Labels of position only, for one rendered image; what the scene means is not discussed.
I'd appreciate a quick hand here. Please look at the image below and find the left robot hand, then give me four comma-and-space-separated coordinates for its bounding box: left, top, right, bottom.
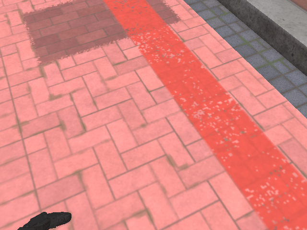
17, 212, 72, 230

